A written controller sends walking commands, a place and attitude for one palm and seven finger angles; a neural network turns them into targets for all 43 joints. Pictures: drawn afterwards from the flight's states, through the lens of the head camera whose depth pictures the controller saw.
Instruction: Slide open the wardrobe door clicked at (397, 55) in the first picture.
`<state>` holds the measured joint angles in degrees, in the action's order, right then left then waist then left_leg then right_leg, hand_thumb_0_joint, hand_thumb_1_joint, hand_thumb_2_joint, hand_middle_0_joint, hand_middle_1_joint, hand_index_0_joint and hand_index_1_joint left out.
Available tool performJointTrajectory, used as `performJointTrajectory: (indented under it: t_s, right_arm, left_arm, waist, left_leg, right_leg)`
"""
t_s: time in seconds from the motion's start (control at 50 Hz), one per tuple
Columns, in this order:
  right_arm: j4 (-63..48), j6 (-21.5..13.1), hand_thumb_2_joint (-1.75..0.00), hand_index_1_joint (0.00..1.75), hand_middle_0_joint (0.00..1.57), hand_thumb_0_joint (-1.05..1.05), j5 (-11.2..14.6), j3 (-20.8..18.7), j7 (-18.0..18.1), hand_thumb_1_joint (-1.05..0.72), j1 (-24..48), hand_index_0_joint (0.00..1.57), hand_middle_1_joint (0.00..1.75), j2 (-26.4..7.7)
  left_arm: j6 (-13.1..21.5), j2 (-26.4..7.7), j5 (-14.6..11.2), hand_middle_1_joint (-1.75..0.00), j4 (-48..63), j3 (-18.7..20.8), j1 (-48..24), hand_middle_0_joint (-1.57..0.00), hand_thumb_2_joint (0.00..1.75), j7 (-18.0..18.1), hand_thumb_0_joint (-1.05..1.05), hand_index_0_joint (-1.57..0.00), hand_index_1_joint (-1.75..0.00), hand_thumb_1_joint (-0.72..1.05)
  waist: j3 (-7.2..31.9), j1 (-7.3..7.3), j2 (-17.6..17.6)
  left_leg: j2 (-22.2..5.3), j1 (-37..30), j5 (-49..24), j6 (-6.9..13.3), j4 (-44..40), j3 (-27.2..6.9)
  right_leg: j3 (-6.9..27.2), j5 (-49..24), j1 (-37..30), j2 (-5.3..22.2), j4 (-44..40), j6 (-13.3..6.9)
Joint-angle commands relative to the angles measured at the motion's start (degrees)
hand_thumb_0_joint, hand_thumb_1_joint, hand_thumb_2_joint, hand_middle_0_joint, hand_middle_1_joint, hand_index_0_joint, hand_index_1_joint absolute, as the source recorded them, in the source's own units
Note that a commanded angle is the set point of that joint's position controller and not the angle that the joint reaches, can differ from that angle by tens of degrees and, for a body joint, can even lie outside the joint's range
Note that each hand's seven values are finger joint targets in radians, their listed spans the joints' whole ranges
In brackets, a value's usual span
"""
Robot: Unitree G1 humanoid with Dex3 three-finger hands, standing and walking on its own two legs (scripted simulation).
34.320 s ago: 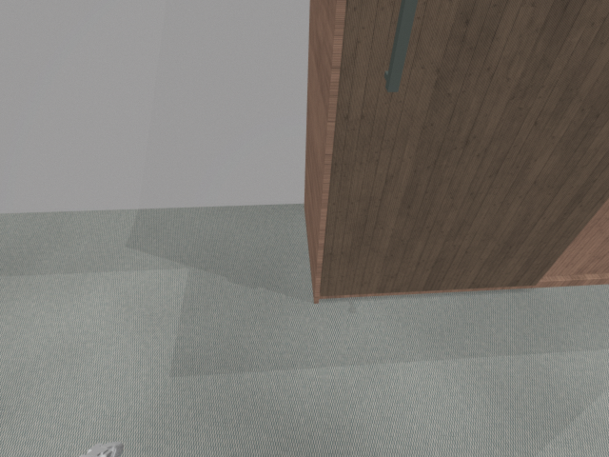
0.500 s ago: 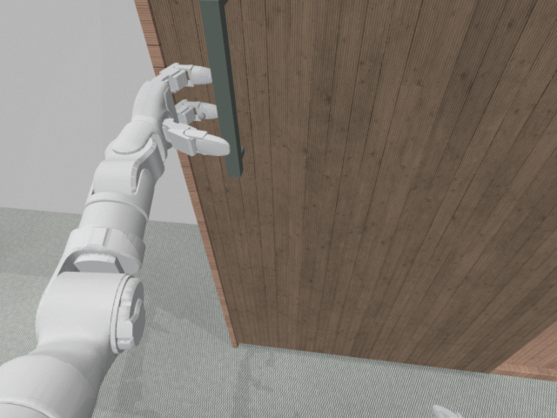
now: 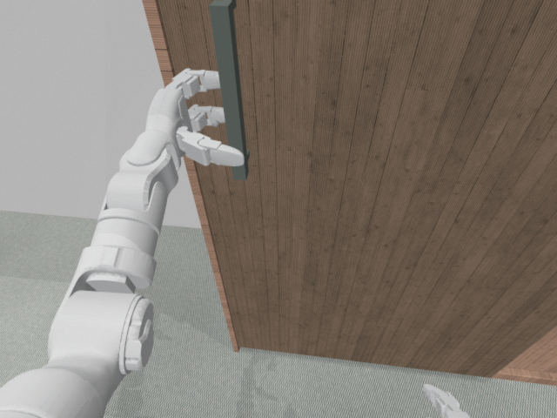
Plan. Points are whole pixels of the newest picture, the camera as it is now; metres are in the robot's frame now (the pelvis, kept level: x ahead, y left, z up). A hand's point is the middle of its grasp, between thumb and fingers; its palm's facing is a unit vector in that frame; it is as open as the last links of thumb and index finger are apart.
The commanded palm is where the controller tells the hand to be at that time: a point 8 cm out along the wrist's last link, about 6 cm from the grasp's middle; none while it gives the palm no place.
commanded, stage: slide the fingers in behind the handle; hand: left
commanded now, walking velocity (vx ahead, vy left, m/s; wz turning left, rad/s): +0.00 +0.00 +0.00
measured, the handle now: (236, 98) +0.48 +0.08 +0.25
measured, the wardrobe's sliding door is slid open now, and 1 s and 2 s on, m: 0.00 0.00 0.00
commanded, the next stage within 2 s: grip the handle and tug to test in 1.22 s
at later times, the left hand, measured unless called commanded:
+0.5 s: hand (240, 123) +0.43 +0.06 +0.24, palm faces -0.11 -0.99 -0.01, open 14.0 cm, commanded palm +0.41 +0.12 +0.24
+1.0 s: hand (245, 125) +0.42 +0.06 +0.24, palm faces -0.09 -1.00 -0.01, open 14.1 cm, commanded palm +0.41 +0.12 +0.24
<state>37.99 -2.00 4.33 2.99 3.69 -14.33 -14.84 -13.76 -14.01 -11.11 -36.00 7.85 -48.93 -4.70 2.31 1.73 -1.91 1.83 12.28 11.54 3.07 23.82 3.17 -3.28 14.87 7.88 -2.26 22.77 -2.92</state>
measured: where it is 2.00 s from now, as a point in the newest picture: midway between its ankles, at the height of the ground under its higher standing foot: outside the picture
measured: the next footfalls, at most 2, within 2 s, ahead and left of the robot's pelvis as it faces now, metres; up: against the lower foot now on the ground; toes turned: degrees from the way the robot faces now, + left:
none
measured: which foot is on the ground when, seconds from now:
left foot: down 0.00-1.00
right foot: down 0.00-1.00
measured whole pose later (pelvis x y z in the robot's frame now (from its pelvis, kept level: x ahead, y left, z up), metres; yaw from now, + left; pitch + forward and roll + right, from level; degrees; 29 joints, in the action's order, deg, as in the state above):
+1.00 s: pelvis +0.00 -0.02 +0.00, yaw +1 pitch -1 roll +0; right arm 39.0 0.8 3.5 3.0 3.3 -13.7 -14.3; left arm -17.0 -10.1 -11.0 -33.5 5.5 -48.7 -0.7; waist 2.4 1.3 -2.3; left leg 1.3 10.6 10.5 1.8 22.3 2.0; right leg -4.2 14.5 6.2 -3.0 21.5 -4.2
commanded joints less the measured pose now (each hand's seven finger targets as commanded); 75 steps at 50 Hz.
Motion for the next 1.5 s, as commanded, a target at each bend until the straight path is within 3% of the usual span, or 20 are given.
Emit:
performJointTrajectory:
  t_s: [0.0, 0.06, 0.08, 0.16, 0.22, 0.26, 0.3, 0.38, 0.4, 0.42, 0.46, 0.52, 0.56, 0.68, 0.78, 1.02, 1.12, 1.3, 1.4, 1.48]
  right_arm:
    - [-7.44, -2.51, -0.90, 0.30, 0.20, 0.00, 0.00, -2.44, 0.43, -0.90, 4.41, 0.20, 0.30, -6.40]
    - [-7.66, -1.56, -0.90, 0.30, 0.20, 0.00, -0.16, -2.55, 0.27, -0.90, 4.75, 0.20, 0.30, -6.76]
    - [-8.20, -1.33, -0.90, 0.30, 0.20, 0.00, -0.10, -2.20, 0.21, -0.90, 5.39, 0.20, 0.30, -6.35]
    - [-8.49, -0.47, -0.90, 0.30, 0.20, 0.00, -0.25, -2.48, 0.09, -0.90, 5.65, 0.20, 0.30, -6.36]
    - [-8.52, -0.59, -0.90, 0.30, 0.20, 0.00, -0.16, -2.33, 0.03, -0.90, 6.30, 0.20, 0.30, -5.83]
    - [-8.37, -0.44, -0.90, 0.30, 0.20, 0.00, -0.38, -2.49, 0.13, -0.90, 6.26, 0.20, 0.30, -6.06]
    - [-8.27, -0.42, -0.90, 0.30, 0.20, 0.00, -0.45, -2.26, 0.23, -0.90, 6.64, 0.20, 0.30, -5.67]
    - [-8.21, -0.22, -0.90, 0.30, 0.20, 0.00, -0.75, -2.16, 0.15, -0.90, 6.88, 0.20, 0.30, -5.48]
    - [-8.02, -0.15, -0.90, 0.30, 0.20, 0.00, -0.65, -2.13, 0.10, -0.90, 6.91, 0.20, 0.30, -5.37]
    - [-7.89, -0.13, -0.90, 0.30, 0.20, 0.00, -0.66, -2.07, 0.00, -0.90, 6.99, 0.20, 0.30, -5.19]
    - [-7.79, 0.34, -0.90, 0.30, 0.20, 0.00, -0.77, -2.28, -0.10, -0.90, 6.71, 0.20, 0.30, -5.65]
    - [-7.83, 0.62, -0.90, 0.30, 0.20, 0.00, -0.69, -2.05, -0.01, -0.90, 6.92, 0.20, 0.30, -5.44]
    - [-8.03, 0.95, -0.90, 0.30, 0.20, 0.00, -0.70, -2.23, 0.06, -0.90, 7.06, 0.20, 0.30, -5.65]
    - [-7.88, 0.65, -0.90, 0.30, 0.20, 0.00, -0.61, -2.02, 0.22, -0.90, 7.27, 0.20, 0.30, -5.09]
    - [-7.78, 0.15, -0.90, 0.30, 0.20, 0.00, -0.70, -2.09, 0.18, -0.90, 7.01, 0.20, 0.30, -5.13]
    - [-7.45, -0.11, -0.90, 0.30, 0.20, 0.00, -0.52, -2.00, 0.29, -0.90, 6.84, 0.20, 0.30, -5.40]
    - [-7.58, -0.29, -0.90, 0.30, 0.20, 0.00, -0.44, -1.98, 0.31, -0.90, 6.75, 0.20, 0.30, -5.23]
    - [-7.67, -0.38, -0.90, 0.30, 0.20, 0.00, -0.65, -2.13, 0.32, -0.90, 6.11, 0.20, 0.30, -5.44]
    - [-8.26, -0.19, -0.90, 0.30, 0.20, 0.00, -0.66, -2.27, 0.01, -0.90, 6.26, 0.20, 0.30, -5.46]
    - [-8.80, 0.32, -0.90, 0.30, 0.20, 0.00, -0.54, -2.29, -0.14, -0.90, 6.90, 0.20, 0.30, -5.47]
  left_arm:
    - [3.08, -5.41, -0.18, -1.20, 14.48, -0.25, -31.86, -0.30, 0.30, 0.62, 0.00, -0.30, -1.20, -0.50]
    - [1.87, -9.67, -0.23, -1.20, 13.47, 4.21, -27.10, -0.30, 0.30, 1.13, 0.00, -0.30, -1.20, -0.50]
    - [1.51, -6.78, -0.42, -1.20, 14.72, 1.82, -27.60, -0.30, 0.30, 0.96, 0.00, -0.30, -1.20, -0.50]
    - [0.83, -7.19, -0.10, -1.20, 15.86, 2.80, -25.43, -0.30, 0.30, 1.90, 0.00, -0.30, -1.20, -0.50]
    - [0.82, -3.00, -0.09, -1.20, 19.16, -1.14, -29.63, -0.30, 0.30, 2.32, 0.00, -0.30, -1.20, -0.50]
    - [0.77, -5.04, -0.04, -1.20, 19.15, 0.89, -28.55, -0.30, 0.30, 3.00, 0.00, -0.30, -1.20, -0.50]
    - [0.65, -3.91, -0.04, -1.20, 20.78, -0.41, -31.61, -0.30, 0.30, 3.22, 0.00, -0.30, -1.20, -0.50]
    - [0.60, -3.84, 0.15, -1.20, 21.09, -0.01, -30.02, -0.30, 0.30, 3.98, 0.00, -0.30, -1.20, -0.50]
    - [0.29, -4.45, 0.29, -1.20, 20.29, 0.65, -28.92, -0.30, 0.30, 4.16, 0.00, -0.30, -1.20, -0.50]
    - [0.08, -2.13, 0.36, -1.20, 20.24, -1.28, -29.56, -0.30, 0.30, 4.07, 0.00, -0.30, -1.20, -0.50]
    - [-0.51, -3.84, 0.48, -1.20, 17.91, 0.66, -25.44, -0.30, 0.30, 4.41, 0.00, -0.30, -1.20, -0.50]
    - [-1.67, -2.46, 0.25, -1.20, 17.00, -0.35, -26.95, -0.30, 0.30, 4.31, 0.00, -0.30, -1.20, -0.50]
    - [-1.55, -3.84, 0.35, -1.20, 17.13, 0.88, -25.90, -0.30, 0.30, 4.60, 0.00, -0.30, -1.20, -0.50]
    - [-0.56, -0.38, 0.53, -1.20, 17.41, -2.53, -30.12, -0.30, 0.30, 4.89, 0.00, -0.30, -1.20, -0.50]
    - [0.34, -1.08, 0.28, -1.20, 17.75, -2.18, -30.92, -0.30, 0.30, 4.51, 0.00, -0.30, -1.20, -0.50]
    - [1.53, -5.33, -0.31, -1.20, 15.67, 1.09, -30.20, -0.30, 0.30, 3.12, 0.00, -0.30, -1.20, -0.50]
    - [1.65, -3.73, 0.08, -1.20, 15.49, -0.52, -31.79, -0.30, 0.30, 3.36, 0.00, -0.30, -1.20, -0.50]
    - [2.36, -5.16, 0.17, -1.20, 15.99, 0.89, -32.01, -0.30, 0.30, 3.86, 0.00, -0.30, -1.20, -0.50]
    - [2.32, -5.13, 0.12, -1.23, 17.68, 1.62, -28.40, -0.32, 0.40, 3.76, 0.00, -0.32, -1.23, -0.27]
    - [1.28, -4.40, 0.26, -1.26, 18.91, 1.25, -25.75, -0.35, 0.48, 3.89, 0.00, -0.35, -1.26, -0.08]
  waist:
    - [17.12, 0.57, 2.03]
    - [17.41, -1.23, 3.10]
    - [16.91, -0.86, 3.02]
    - [16.05, -1.35, 5.00]
    - [15.04, 0.09, 4.22]
    - [15.32, -0.57, 4.16]
    - [16.25, 0.03, 3.02]
    - [18.00, -0.57, 2.97]
    - [17.56, -0.79, 3.57]
    - [16.50, -0.21, 2.92]
    - [16.04, -1.24, 4.51]
    - [14.16, -0.53, 6.06]
    - [14.17, -1.12, 6.75]
    - [13.51, 0.22, 4.19]
    - [15.86, -0.06, 3.82]
    - [15.03, -0.37, 6.26]
    - [14.21, 0.09, 4.70]
    - [17.27, -0.41, 4.57]
    - [18.50, -1.23, 5.43]
    - [16.67, -1.50, 5.50]
  left_leg:
    - [-2.15, -15.31, -15.49, 0.19, -0.43, -5.74]
    - [-1.99, -14.01, -17.07, 0.11, -0.65, -5.30]
    - [-1.84, -13.69, -17.12, 0.19, -0.83, -5.15]
    - [-2.00, -13.20, -17.91, 0.24, -0.93, -4.89]
    - [-2.21, -14.36, -16.89, 0.17, -0.87, -5.23]
    - [-2.19, -14.80, -17.07, 0.19, -0.89, -5.29]
    - [-1.98, -15.23, -16.68, 0.17, -0.94, -5.20]
    - [-1.74, -15.45, -17.96, 0.18, -1.01, -5.09]
    - [-1.79, -15.01, -17.77, 0.07, -0.94, -5.05]
    - [-1.81, -15.07, -17.47, 0.04, -1.02, -4.81]
    - [-1.79, -13.85, -17.68, 0.04, -1.27, -4.82]
    - [-1.51, -12.29, -14.88, 0.37, -1.71, -4.47]
    - [-1.47, -11.79, -14.87, 0.50, -1.98, -4.33]
    - [-1.25, -12.52, -12.77, 0.75, -1.81, -4.40]
    - [-0.86, -12.73, -13.13, 0.86, -1.56, -4.49]
    - [-0.41, -9.85, -11.51, 1.25, -1.39, -3.67]
    - [-0.61, -10.44, -10.47, 1.16, -1.40, -4.00]
    - [-0.66, -11.42, -13.27, 1.08, -1.25, -4.22]
    - [-0.75, -12.07, -16.51, 1.02, -1.02, -3.88]
    - [-0.93, -11.96, -17.14, 1.06, -1.12, -3.63]
  right_leg:
    - [2.46, -17.44, 4.05, 1.18, -2.30, 0.83]
    - [2.73, -19.47, 1.28, 1.28, -2.39, 0.67]
    - [2.68, -19.98, 1.12, 1.47, -2.29, 0.73]
    - [2.53, -20.77, 0.18, 1.34, -2.47, 0.85]
    - [2.40, -19.29, 2.32, 1.21, -2.55, 0.88]
    - [2.52, -18.83, 1.96, 1.14, -2.89, 0.83]
    - [2.70, -18.92, 1.89, 1.27, -2.74, 0.80]
    - [2.79, -20.52, 0.13, 1.36, -2.54, 0.76]
    - [2.73, -20.47, -0.04, 1.29, -2.61, 0.75]
    - [2.62, -20.29, 0.82, 1.29, -2.73, 0.81]
    - [2.46, -20.55, -0.58, 1.32, -2.93, 0.75]
    - [2.71, -19.91, 0.01, 1.38, -3.49, 1.15]
    - [2.85, -20.11, -1.24, 1.60, -3.73, 1.23]
    - [3.21, -18.27, 0.76, 1.61, -4.12, 1.34]
    - [3.44, -19.47, -0.33, 1.74, -3.91, 1.44]
    - [4.40, -21.94, -1.94, 2.33, -4.09, 2.56]
    - [3.98, -18.95, 0.11, 1.97, -4.24, 2.12]
    - [3.78, -21.22, -1.65, 1.88, -3.31, 1.76]
    - [3.55, -25.30, -3.55, 1.87, -2.64, 1.73]
    - [3.41, -25.93, -3.16, 1.83, -2.87, 1.86]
